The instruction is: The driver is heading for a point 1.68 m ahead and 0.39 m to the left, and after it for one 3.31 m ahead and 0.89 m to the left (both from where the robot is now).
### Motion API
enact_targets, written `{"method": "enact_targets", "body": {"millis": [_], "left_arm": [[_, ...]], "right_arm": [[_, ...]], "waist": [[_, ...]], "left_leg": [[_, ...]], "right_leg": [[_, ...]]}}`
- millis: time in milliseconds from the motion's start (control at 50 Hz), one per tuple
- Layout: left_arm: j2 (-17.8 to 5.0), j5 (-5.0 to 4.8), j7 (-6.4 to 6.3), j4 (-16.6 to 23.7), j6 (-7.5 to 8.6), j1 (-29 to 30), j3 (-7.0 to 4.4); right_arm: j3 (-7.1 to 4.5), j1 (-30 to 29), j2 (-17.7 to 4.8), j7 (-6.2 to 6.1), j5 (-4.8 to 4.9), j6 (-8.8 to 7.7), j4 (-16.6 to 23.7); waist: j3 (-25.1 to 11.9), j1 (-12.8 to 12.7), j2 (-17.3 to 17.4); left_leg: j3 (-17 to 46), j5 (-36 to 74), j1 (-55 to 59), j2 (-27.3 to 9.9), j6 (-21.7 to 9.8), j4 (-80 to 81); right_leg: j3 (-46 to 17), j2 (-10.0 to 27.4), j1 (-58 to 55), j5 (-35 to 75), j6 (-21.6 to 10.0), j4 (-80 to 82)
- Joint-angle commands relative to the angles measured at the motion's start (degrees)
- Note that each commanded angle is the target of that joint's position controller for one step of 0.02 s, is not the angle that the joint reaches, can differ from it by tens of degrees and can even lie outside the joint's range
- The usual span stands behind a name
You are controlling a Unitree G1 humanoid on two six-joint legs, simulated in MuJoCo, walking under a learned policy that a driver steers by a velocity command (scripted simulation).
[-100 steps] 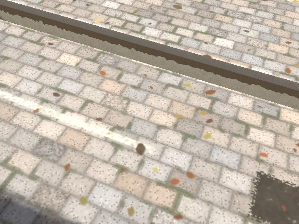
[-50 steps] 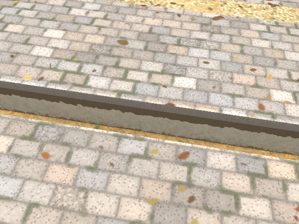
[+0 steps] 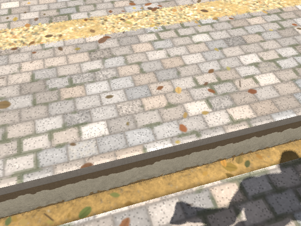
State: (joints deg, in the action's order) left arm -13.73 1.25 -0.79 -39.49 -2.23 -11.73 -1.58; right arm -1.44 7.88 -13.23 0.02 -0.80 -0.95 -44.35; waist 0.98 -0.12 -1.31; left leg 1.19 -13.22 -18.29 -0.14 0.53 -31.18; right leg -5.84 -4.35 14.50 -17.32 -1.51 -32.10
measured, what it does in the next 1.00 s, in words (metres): stands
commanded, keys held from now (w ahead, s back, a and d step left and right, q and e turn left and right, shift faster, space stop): no key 1.00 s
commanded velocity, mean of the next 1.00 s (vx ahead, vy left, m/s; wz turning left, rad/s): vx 0.01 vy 0.00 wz -0.02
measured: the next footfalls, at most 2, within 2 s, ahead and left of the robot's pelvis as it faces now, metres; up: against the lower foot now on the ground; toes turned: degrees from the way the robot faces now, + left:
right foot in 2.00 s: +0.48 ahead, -0.08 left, +0.00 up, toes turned +0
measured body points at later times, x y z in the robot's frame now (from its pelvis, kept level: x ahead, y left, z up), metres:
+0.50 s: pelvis +0.01 +0.01 +0.00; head +0.02 +0.01 +0.45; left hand +0.10 +0.26 -0.12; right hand +0.13 -0.25 -0.12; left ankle +0.04 +0.13 -0.73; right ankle -0.01 -0.11 -0.73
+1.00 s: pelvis +0.01 +0.01 +0.01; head +0.02 +0.01 +0.46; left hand +0.04 +0.26 -0.14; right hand +0.06 -0.24 -0.14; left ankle +0.04 +0.13 -0.73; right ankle -0.01 -0.11 -0.73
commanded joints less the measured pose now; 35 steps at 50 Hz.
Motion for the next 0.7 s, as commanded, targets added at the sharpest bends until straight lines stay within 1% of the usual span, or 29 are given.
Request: {"method": "enact_targets", "body": {"millis": [20,60,100,160,280,460,700], "left_arm": [[-5.85,-0.2,0.02,2.78,-0.17,-1.75,-1.78],[-5.66,-0.21,-0.09,2.35,0.33,-1.85,-1.78],[-5.25,-0.25,-0.19,2.02,0.82,-1.83,-1.7],[-4.83,-0.32,-0.43,1.47,1.1,-2.23,-1.65],[-4.72,-0.35,-1.0,0.12,1.31,-3.71,-1.67],[-4.37,-0.41,-1.54,-2.36,1.63,-5.09,-1.59],[-3.63,-0.59,-1.87,-7.85,2.44,-6.69,-1.4]], "right_arm": [[-1.88,-2.53,-8.32,-0.08,0.17,-0.97,3.74],[-1.64,-2.1,-7.32,-0.36,0.34,-0.93,3.49],[-1.62,-1.79,-7.01,-0.65,0.58,-0.74,3.27],[-1.61,-1.94,-6.77,-0.8,0.57,-0.4,2.81],[-1.53,-2.06,-6.36,-0.76,0.62,-0.2,1.05],[-1.59,-1.21,-6.31,-1.14,0.75,-0.03,-3.06],[-1.82,0.88,-6.11,-2.02,0.88,0.62,-9.44]], "waist": [[-2.74,-0.42,4.54],[-3.24,0.08,3.42],[-3.74,0.52,1.97],[-3.32,0.69,0.9],[-2.11,0.54,0.96],[-0.89,0.52,1.41],[0.51,0.96,1.3]], "left_leg": [[6.14,4.14,4.01,-5.25,-3.03,6.19],[5.31,7.25,6.0,-4.71,-3.07,4.74],[4.83,9.05,7.66,-4.38,-3.28,3.72],[4.51,9.01,8.29,-3.98,-3.27,3.44],[4.24,8.03,8.05,-3.39,-2.91,4.18],[4.09,6.17,7.66,-2.88,-2.56,5.61],[3.81,4.73,8.13,-2.32,-2.4,7.28]], "right_leg": [[-3.7,4.28,-0.06,6.91,-1.76,5.06],[-4.24,4.67,0.5,8.69,-1.92,5.58],[-4.45,4.81,0.95,9.91,-1.62,5.87],[-4.59,4.85,1.14,9.9,-1.27,6.39],[-4.54,4.93,0.3,9.9,-0.92,6.99],[-3.87,4.76,-0.87,9.88,-0.64,7.75],[-2.71,4.38,-1.3,9.39,-0.29,9.35]]}}
Keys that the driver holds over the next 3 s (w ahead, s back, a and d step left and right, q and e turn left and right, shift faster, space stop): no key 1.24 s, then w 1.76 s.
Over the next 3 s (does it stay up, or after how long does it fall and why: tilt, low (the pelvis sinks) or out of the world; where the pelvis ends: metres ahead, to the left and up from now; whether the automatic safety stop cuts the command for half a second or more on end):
stays up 0.87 0.23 0.01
